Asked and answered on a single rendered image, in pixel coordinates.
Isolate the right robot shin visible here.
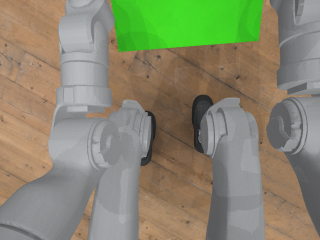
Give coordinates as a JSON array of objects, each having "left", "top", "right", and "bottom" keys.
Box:
[{"left": 198, "top": 97, "right": 259, "bottom": 148}]

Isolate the carton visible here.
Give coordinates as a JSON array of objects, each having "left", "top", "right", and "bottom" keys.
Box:
[{"left": 111, "top": 0, "right": 263, "bottom": 52}]

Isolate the left robot forearm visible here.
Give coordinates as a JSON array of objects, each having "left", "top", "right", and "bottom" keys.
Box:
[{"left": 48, "top": 0, "right": 115, "bottom": 152}]

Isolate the left robot upper arm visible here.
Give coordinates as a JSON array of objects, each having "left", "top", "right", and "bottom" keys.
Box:
[{"left": 0, "top": 117, "right": 122, "bottom": 240}]

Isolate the right robot upper arm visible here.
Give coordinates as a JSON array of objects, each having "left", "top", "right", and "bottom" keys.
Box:
[{"left": 266, "top": 96, "right": 320, "bottom": 237}]

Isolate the left robot foot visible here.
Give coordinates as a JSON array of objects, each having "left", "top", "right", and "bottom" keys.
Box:
[{"left": 140, "top": 111, "right": 156, "bottom": 166}]

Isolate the right robot forearm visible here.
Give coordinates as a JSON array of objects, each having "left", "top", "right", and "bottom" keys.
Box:
[{"left": 269, "top": 0, "right": 320, "bottom": 97}]

